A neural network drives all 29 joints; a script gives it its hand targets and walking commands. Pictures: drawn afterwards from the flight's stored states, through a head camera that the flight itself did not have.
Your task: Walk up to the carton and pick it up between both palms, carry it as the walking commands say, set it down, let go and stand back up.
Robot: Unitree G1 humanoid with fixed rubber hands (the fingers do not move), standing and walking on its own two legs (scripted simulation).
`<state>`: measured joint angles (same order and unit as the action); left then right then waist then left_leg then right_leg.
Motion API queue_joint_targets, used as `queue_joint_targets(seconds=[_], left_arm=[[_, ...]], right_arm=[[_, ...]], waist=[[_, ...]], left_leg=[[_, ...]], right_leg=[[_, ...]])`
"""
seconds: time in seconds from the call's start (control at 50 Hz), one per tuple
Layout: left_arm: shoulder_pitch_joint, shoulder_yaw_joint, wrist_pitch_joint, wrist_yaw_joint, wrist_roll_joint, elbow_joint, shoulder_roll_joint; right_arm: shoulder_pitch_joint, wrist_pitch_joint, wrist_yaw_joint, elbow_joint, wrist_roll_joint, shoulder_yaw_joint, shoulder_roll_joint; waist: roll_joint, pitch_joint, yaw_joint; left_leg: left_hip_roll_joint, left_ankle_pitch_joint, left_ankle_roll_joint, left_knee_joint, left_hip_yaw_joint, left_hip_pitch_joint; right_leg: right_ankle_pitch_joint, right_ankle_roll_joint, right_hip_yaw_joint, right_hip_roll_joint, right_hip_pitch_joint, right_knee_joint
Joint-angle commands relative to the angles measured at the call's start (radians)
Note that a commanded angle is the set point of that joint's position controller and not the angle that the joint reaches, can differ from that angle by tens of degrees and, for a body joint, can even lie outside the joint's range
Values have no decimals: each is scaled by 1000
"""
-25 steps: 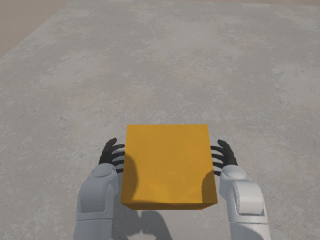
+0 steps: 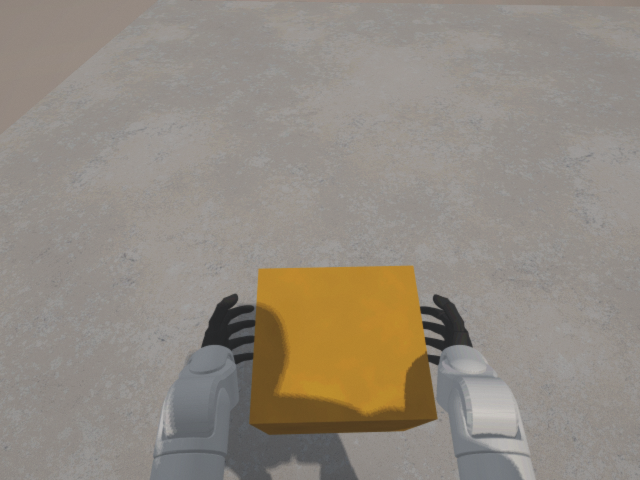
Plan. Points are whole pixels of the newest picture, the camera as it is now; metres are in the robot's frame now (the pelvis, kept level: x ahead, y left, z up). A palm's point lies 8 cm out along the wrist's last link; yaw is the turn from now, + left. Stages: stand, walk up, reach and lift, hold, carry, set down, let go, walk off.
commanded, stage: carry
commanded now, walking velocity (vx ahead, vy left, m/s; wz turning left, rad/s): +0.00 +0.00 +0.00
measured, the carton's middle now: (336, 355) +0.30 -0.01 -0.05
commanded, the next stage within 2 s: none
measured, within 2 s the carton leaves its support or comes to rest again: neither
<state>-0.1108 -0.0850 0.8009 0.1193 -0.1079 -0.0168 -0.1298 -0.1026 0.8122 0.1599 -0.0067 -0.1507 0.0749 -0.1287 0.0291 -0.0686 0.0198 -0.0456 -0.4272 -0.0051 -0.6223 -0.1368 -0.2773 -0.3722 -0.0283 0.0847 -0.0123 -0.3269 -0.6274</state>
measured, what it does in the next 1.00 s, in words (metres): walks ahead: left foot, then right foot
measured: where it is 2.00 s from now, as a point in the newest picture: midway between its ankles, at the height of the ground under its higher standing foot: outside the picture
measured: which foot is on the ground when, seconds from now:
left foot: down 0.00-0.38, up 0.40-0.48, down 0.50-1.00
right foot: down 0.00-0.54, up 0.56-0.66, down 0.68-1.00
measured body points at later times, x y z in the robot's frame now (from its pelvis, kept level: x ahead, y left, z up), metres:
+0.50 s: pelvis +0.06 +0.01 +0.00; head +0.09 +0.02 +0.45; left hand +0.36 +0.16 +0.04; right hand +0.36 -0.13 +0.04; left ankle +0.03 +0.10 -0.72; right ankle -0.04 -0.10 -0.72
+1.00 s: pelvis +0.10 +0.01 +0.01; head +0.09 +0.01 +0.46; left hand +0.39 +0.17 +0.04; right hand +0.40 -0.13 +0.04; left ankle +0.03 +0.10 -0.72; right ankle +0.06 -0.09 -0.72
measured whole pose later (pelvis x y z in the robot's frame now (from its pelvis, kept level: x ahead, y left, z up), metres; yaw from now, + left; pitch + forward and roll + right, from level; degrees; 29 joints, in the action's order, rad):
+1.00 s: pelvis +0.10 +0.01 +0.01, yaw +1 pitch +4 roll +0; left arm -0.16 -0.11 0.78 0.11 -0.14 -0.06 -0.13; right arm -0.17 0.80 0.13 -0.08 -0.18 0.10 -0.14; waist -0.01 -0.13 -0.01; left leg -0.03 -0.38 -0.02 -0.57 -0.15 -0.24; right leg -0.35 -0.02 0.11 -0.03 -0.28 -0.55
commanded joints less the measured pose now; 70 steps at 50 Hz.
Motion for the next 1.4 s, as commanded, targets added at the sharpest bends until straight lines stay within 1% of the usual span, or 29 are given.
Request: queue_joint_targets(seconds=[0.0,0.08,0.18,0.26,0.3,0.32,0.36,0.38,0.4,0.42,0.46,0.48,0.5,0.52,0.54,0.6,0.64,0.68,0.72,0.76,0.84,0.92,0.96,1.02,1.06,1.12,1.16,1.28,1.38], left_arm=[[-456,562,-46,-199,319,427,-884],[-290,444,1,-154,204,233,-690],[-356,503,-17,-203,204,165,-779],[-414,490,-42,-217,202,104,-785],[-472,539,-45,-219,238,197,-833],[-447,514,-40,-223,215,123,-812],[-444,521,-51,-231,229,115,-810],[-447,578,-47,-229,272,221,-867],[-416,569,-33,-226,269,195,-857],[-409,579,-21,-219,277,223,-867],[-385,583,6,-201,270,253,-861],[-390,642,25,-196,311,389,-909],[-358,613,39,-188,275,321,-870],[-341,482,28,-195,175,59,-734],[-422,519,1,-209,210,147,-747],[-476,548,-47,-246,228,144,-820],[-477,583,-71,-252,261,239,-906],[-436,509,-81,-248,206,127,-841],[-388,513,-85,-243,196,136,-833],[-370,523,-61,-229,231,202,-833],[-390,503,-40,-231,185,98,-776],[-495,513,-53,-235,242,172,-828],[-452,498,-49,-247,185,6,-814],[-475,549,-24,-219,274,202,-883],[-401,467,-30,-223,158,-20,-770],[-504,524,-50,-229,227,159,-873],[-451,470,-49,-231,165,21,-833],[-477,489,-56,-218,202,124,-831],[-469,485,-67,-234,156,29,-825]], right_arm=[[-622,-54,-213,518,400,-641,-891],[-418,-3,-191,261,310,-519,-741],[-417,-37,-233,173,268,-507,-789],[-425,-62,-246,69,231,-449,-788],[-447,-55,-247,124,256,-493,-853],[-444,-56,-243,78,229,-464,-821],[-458,-67,-238,99,226,-477,-810],[-450,-64,-234,201,278,-536,-868],[-454,-53,-233,218,292,-552,-854],[-460,-44,-228,253,306,-569,-855],[-470,-18,-228,290,326,-579,-845],[-436,6,-230,399,366,-638,-911],[-388,20,-233,331,331,-596,-864],[-342,1,-236,35,214,-439,-740],[-353,-31,-242,65,218,-424,-761],[-494,-71,-259,163,230,-488,-814],[-630,-95,-258,338,312,-586,-883],[-539,-96,-259,195,262,-542,-851],[-488,-83,-266,207,276,-571,-839],[-510,-68,-251,274,315,-581,-851],[-410,-49,-263,77,232,-496,-797],[-548,-69,-255,189,278,-486,-828],[-457,-58,-268,-18,200,-448,-818],[-523,-37,-244,232,298,-492,-847],[-407,-33,-258,-63,181,-397,-758],[-594,-59,-267,203,290,-509,-854],[-529,-53,-270,40,231,-463,-821],[-571,-68,-250,171,266,-472,-813],[-510,-77,-272,24,210,-449,-825]], waist=[[-195,-389,-3],[-66,-427,-20],[-105,-339,-23],[75,-311,-14],[104,-308,-13],[63,-308,-12],[-110,-328,-32],[-259,-304,-40],[-291,-277,-38],[-243,-246,-36],[-110,-273,-18],[-89,-371,-1],[22,-450,7],[186,-440,7],[261,-406,10],[100,-311,-1],[61,-382,-26],[-105,-439,-8],[-191,-422,-6],[-147,-415,-11],[29,-365,-20],[-36,-316,-14],[-61,-308,-16],[-10,-335,-15],[40,-350,-12],[-44,-320,-16],[-46,-319,-12],[-56,-326,-13],[-25,-319,-12]], left_leg=[[-55,300,-5,32,54,47],[-61,763,-25,-63,30,94],[8,408,-19,96,-30,-5],[-123,1183,-61,19,66,392],[-135,1320,-55,-31,62,427],[-135,1261,-47,-40,65,347],[-56,838,-19,-215,-4,-4],[29,203,-6,-221,-60,-282],[47,-162,-19,-145,-21,-409],[58,-172,-36,-106,-7,-419],[41,116,-44,100,-15,-172],[5,518,-33,225,-15,84],[-78,1069,-61,173,93,379],[-255,1686,-181,52,253,582],[-294,1725,-257,39,313,584],[-224,1390,-181,66,201,440],[-171,1096,-93,10,88,311],[-85,549,-61,-15,69,119],[-51,347,-20,53,40,119],[-50,558,-24,42,47,127],[-116,1006,-41,32,89,237],[-102,696,-41,48,72,150],[-87,569,-42,61,64,140],[-113,709,-37,74,91,193],[-130,883,-40,55,106,233],[-114,696,-39,58,97,159],[-106,577,-37,80,100,147],[-104,477,-44,89,108,132],[-117,447,-44,123,130,151]], right_leg=[[1221,-74,-127,-224,335,31],[1136,-32,-84,-150,300,-31],[1189,-52,-71,-164,338,-20],[404,0,15,-56,-41,54],[308,19,68,-20,-57,139],[365,17,67,-24,23,146],[1033,-15,-30,-105,362,90],[1477,-66,-113,-192,592,53],[1654,-120,-179,-253,664,52],[1650,-127,-175,-237,648,53],[1376,-74,-112,-206,462,20],[1124,-18,-50,-190,329,-83],[634,34,-9,-124,93,-224],[-20,43,10,-19,-166,-342],[-267,18,-49,16,-248,-336],[-152,18,-43,-29,-197,-49],[265,15,-60,-69,69,207],[921,-34,-113,-160,318,99],[1175,-88,-139,-214,313,27],[1155,-58,-93,-183,308,5],[629,-16,-52,-109,134,39],[682,-32,-75,-134,182,83],[738,-45,-84,-160,188,93],[663,-36,-69,-151,145,65],[608,-17,-65,-138,114,58],[636,-22,-64,-149,166,96],[623,-30,-76,-164,169,92],[559,-28,-82,-173,174,119],[431,-27,-75,-157,136,135]])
